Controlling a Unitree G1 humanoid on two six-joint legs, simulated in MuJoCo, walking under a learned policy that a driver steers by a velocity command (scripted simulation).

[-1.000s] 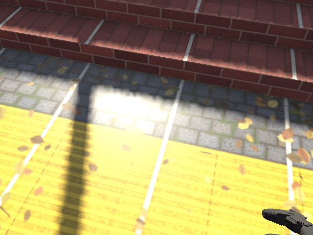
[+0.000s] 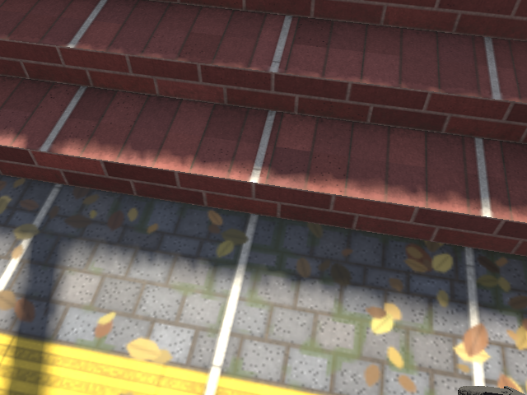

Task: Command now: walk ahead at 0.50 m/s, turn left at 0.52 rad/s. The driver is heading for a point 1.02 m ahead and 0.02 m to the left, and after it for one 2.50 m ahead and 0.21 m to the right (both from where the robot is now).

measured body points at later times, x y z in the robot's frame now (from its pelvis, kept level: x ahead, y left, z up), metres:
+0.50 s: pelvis +0.30 -0.01 +0.01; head +0.32 -0.01 +0.46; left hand +0.44 +0.27 -0.07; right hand +0.40 -0.28 -0.11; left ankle +0.12 +0.07 -0.69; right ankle +0.42 -0.08 -0.71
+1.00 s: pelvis +0.55 +0.05 +0.02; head +0.57 +0.06 +0.46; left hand +0.54 +0.34 -0.12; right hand +0.77 -0.18 -0.05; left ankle +0.63 +0.15 -0.71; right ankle +0.43 -0.07 -0.68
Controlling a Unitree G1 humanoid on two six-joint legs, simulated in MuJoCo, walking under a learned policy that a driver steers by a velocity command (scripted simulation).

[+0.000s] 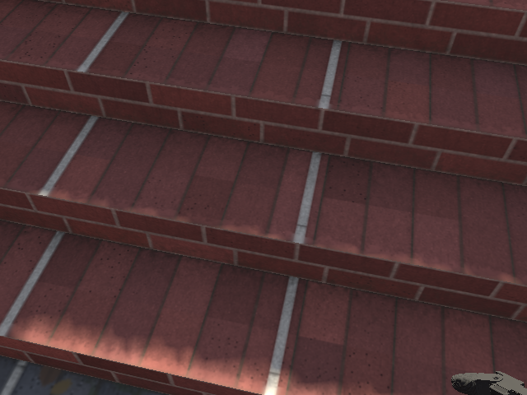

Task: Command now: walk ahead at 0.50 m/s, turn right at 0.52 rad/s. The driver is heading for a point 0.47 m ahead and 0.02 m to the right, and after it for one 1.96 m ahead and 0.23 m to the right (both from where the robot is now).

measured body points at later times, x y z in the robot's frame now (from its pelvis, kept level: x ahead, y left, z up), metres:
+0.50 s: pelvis +0.15 -0.02 +0.00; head +0.17 -0.04 +0.45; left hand +0.36 +0.18 -0.11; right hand +0.14 -0.28 -0.14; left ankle +0.11 +0.12 -0.67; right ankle +0.19 -0.10 -0.73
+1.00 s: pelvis +0.14 +0.04 +0.01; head +0.16 +0.07 +0.46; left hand +0.29 +0.31 -0.11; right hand +0.23 -0.24 -0.09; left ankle +0.12 +0.11 -0.73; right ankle +0.11 -0.09 -0.62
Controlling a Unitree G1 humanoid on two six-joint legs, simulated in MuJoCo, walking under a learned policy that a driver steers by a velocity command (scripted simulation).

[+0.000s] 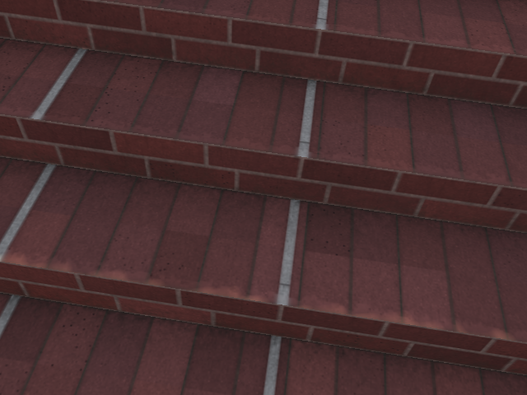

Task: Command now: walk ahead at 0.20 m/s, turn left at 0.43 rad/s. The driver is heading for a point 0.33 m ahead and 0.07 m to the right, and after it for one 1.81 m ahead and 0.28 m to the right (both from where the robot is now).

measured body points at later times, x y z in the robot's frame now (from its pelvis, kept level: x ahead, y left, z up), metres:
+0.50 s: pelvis +0.10 -0.03 +0.00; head +0.11 -0.04 +0.45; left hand +0.18 +0.22 -0.13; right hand +0.15 -0.28 -0.14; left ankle +0.03 +0.08 -0.61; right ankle +0.07 -0.09 -0.74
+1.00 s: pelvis +0.31 -0.03 +0.10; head +0.33 -0.04 +0.55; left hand +0.52 +0.15 -0.01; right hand +0.32 -0.30 -0.02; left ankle +0.41 +0.01 -0.59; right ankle +0.21 -0.15 -0.44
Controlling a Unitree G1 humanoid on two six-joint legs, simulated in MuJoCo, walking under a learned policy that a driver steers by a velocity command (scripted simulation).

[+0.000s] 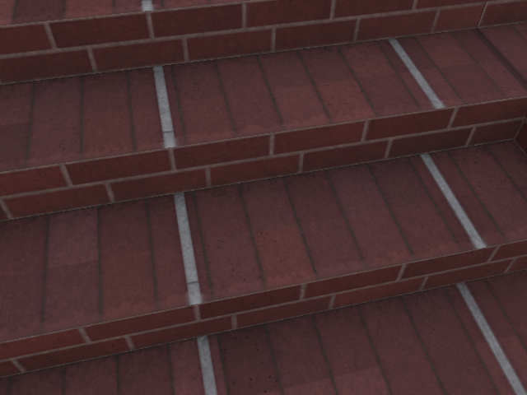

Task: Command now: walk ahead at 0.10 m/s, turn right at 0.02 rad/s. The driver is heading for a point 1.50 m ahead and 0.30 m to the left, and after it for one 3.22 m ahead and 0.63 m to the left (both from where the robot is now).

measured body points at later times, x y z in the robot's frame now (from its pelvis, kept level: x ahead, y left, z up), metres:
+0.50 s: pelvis +0.11 -0.04 +0.04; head +0.12 -0.05 +0.49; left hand +0.19 +0.25 -0.04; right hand +0.33 -0.26 -0.06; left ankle +0.01 +0.08 -0.52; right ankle +0.11 -0.14 -0.69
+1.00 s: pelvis +0.21 +0.10 +0.04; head +0.23 +0.10 +0.49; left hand +0.02 +0.18 -0.09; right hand +0.52 +0.10 -0.03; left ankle +0.29 +0.28 -0.55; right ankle +0.11 -0.14 -0.69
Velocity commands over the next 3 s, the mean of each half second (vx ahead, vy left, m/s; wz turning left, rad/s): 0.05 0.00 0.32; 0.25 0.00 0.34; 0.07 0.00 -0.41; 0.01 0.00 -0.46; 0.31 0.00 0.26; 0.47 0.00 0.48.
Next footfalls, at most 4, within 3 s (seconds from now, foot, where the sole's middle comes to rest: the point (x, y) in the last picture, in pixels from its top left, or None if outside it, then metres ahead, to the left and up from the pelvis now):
0.36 right None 0.15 -0.14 -0.73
1.00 left None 0.32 0.31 -0.58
1.54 right None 0.35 0.06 -0.58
1.94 left None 0.33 0.28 -0.58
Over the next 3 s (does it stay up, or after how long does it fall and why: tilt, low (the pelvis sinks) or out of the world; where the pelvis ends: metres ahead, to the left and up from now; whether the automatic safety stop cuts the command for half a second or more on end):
stays up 0.68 0.18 0.32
